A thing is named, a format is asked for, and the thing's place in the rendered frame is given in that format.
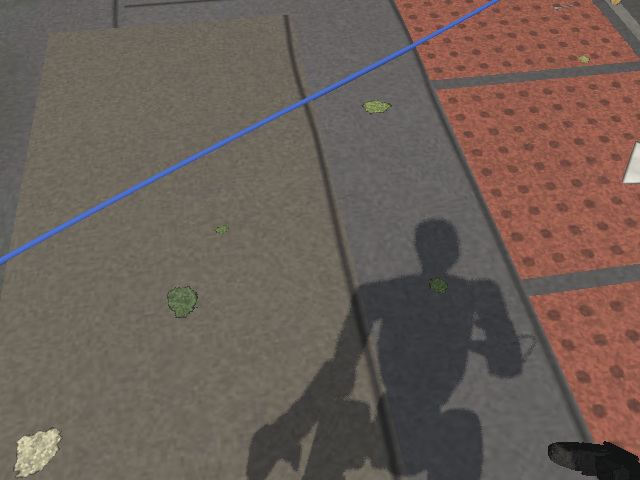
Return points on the right robot hand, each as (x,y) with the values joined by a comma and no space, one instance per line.
(607,462)

